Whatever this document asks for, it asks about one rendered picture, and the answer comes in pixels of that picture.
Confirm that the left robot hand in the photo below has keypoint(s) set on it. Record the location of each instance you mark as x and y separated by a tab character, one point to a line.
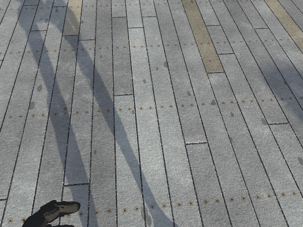
51	211

